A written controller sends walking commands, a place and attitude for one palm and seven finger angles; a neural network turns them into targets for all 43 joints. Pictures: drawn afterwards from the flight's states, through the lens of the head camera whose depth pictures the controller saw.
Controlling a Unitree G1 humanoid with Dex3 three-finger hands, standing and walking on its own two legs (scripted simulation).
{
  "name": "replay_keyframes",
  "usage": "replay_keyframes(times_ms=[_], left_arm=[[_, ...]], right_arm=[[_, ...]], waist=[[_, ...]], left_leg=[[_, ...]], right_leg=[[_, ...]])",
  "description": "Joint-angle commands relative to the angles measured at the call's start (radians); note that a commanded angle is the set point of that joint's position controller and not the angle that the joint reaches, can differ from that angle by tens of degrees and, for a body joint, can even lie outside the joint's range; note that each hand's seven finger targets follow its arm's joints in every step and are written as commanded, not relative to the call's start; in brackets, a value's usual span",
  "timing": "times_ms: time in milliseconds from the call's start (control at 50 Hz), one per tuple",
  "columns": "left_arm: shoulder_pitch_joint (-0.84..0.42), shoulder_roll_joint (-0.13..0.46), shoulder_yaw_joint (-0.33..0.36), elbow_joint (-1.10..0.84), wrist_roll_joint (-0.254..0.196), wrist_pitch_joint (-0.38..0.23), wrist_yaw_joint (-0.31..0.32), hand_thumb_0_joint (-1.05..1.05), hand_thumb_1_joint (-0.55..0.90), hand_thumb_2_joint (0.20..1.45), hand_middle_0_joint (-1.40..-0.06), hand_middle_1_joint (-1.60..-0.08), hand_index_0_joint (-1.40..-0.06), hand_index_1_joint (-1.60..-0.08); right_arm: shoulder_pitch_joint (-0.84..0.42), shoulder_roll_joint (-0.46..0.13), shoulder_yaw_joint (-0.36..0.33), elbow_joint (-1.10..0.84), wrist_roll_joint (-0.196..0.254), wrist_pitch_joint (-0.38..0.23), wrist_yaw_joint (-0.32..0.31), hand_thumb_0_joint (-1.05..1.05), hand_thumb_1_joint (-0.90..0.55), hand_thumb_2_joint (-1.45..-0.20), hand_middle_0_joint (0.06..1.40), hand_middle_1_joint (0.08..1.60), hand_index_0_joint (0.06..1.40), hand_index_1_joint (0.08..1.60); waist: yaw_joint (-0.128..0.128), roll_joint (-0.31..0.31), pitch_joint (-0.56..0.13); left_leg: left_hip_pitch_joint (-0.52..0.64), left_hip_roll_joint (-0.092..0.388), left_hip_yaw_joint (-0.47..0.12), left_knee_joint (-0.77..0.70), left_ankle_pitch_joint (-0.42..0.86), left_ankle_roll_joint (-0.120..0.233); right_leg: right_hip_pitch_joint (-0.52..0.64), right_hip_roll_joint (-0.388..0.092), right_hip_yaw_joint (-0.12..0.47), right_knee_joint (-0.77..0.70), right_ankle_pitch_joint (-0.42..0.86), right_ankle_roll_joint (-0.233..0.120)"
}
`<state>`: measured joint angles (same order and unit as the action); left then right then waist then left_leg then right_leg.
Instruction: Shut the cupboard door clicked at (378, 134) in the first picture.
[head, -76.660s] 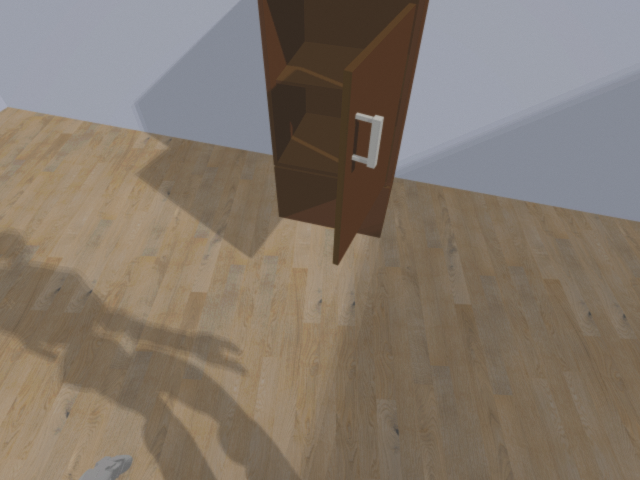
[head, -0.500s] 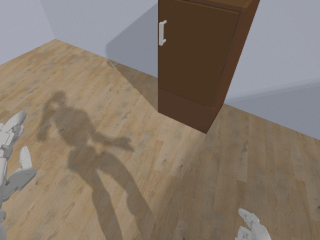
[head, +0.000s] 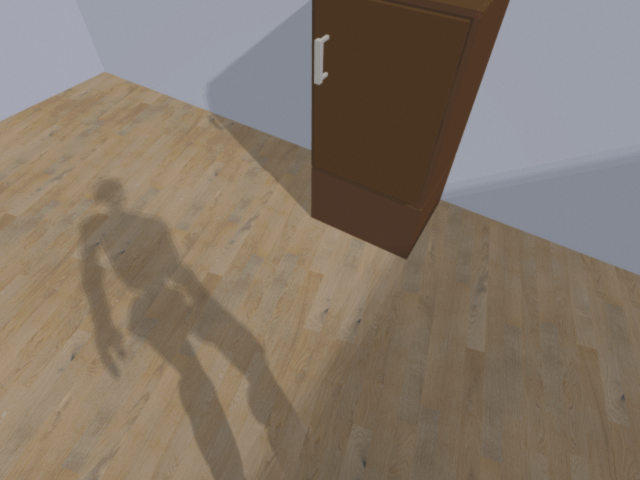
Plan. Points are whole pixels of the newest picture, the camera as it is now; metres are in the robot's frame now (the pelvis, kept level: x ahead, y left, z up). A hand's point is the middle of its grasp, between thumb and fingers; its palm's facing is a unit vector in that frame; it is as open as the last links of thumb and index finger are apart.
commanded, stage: let the arm hang, fingers relaxed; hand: left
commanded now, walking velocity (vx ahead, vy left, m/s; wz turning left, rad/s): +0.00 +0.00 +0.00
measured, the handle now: (322, 59) +1.19 +0.06 -0.03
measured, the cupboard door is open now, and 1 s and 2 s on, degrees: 0 0 0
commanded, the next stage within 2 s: look to check the result in 0.56 s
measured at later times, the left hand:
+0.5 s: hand out of the picture +0.00 +0.16 -0.18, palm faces +0.01 -0.99 -0.15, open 7.3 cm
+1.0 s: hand out of the picture +0.01 +0.19 -0.17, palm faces +0.00 -0.98 -0.20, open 7.4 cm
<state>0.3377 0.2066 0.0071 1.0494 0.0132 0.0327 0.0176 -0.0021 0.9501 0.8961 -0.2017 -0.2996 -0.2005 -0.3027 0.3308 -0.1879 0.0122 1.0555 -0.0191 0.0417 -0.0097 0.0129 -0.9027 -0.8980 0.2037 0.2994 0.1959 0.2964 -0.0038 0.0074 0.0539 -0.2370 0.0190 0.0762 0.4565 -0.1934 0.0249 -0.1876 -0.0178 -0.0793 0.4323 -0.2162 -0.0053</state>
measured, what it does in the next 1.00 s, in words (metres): stands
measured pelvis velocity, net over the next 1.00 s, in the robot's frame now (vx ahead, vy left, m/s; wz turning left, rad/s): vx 0.02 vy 0.01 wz -0.04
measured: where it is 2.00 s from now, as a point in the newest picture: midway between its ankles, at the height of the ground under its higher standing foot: outside the picture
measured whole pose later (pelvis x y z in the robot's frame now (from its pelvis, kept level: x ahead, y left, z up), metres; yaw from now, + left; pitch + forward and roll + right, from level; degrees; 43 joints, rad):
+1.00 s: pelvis +0.02 +0.01 +0.00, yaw -2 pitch -2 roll +0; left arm 0.30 0.15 0.01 1.14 0.02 0.00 0.03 0.01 0.91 0.90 -0.20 -0.30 -0.20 -0.30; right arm 0.29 -0.15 0.00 1.13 -0.01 0.00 -0.03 0.01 -0.90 -0.90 0.20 0.30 0.20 0.30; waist 0.00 0.00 0.04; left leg -0.16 0.00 0.12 0.39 -0.20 0.04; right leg -0.14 -0.04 -0.03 0.40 -0.22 0.02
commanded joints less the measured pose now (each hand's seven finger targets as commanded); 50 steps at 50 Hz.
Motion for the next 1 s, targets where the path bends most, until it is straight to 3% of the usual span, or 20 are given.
replay_keyframes(times_ms=[0,100,300,460,980], left_arm=[[0.006,0.086,0.017,-0.004,-0.001,-0.034,0.007,0.000,0.900,0.900,-0.200,-0.300,-0.200,-0.300],[0.029,0.060,0.015,0.038,0.001,-0.033,0.013,0.000,0.900,0.900,-0.200,-0.300,-0.200,-0.300],[0.054,0.024,0.015,0.065,0.003,-0.034,0.019,0.000,0.900,0.900,-0.200,-0.300,-0.200,-0.300],[0.056,0.011,0.015,0.073,0.003,-0.042,0.021,0.000,0.900,0.900,-0.200,-0.300,-0.200,-0.300],[0.016,0.059,0.021,0.075,0.003,-0.046,0.018,0.000,0.900,0.900,-0.200,-0.300,-0.200,-0.300]], right_arm=[[0.020,-0.100,-0.031,-0.026,0.002,-0.032,-0.015,0.000,-0.900,-0.900,0.200,0.300,0.200,0.300],[0.048,-0.078,-0.031,0.011,0.003,-0.035,-0.018,0.000,-0.900,-0.900,0.200,0.300,0.200,0.300],[0.053,-0.033,-0.030,0.044,0.003,-0.039,-0.021,0.000,-0.900,-0.900,0.200,0.300,0.200,0.300],[0.053,-0.022,-0.031,0.048,0.005,-0.047,-0.024,0.000,-0.900,-0.900,0.200,0.300,0.200,0.300],[0.009,-0.085,-0.038,0.050,0.008,-0.057,-0.026,0.000,-0.900,-0.900,0.200,0.300,0.200,0.300]], waist=[[-0.007,-0.020,0.032],[-0.006,-0.062,0.038],[-0.003,-0.002,0.063],[-0.003,0.003,0.048],[-0.003,-0.008,0.034]], left_leg=[[-0.005,0.083,-0.116,-0.147,-0.132,0.005],[0.007,0.089,-0.115,-0.163,-0.124,0.012],[-0.008,0.085,-0.107,-0.183,-0.125,0.011],[0.019,0.084,-0.093,-0.171,-0.053,0.008],[0.076,0.097,-0.095,-0.178,0.028,0.013]], right_leg=[[-0.059,-0.082,0.122,-0.135,-0.112,-0.035],[-0.068,-0.075,0.119,-0.123,-0.096,-0.028],[-0.072,-0.068,0.117,-0.103,-0.050,-0.021],[-0.051,-0.075,0.116,-0.104,0.008,-0.022],[-0.014,-0.081,0.119,-0.115,0.052,-0.020]])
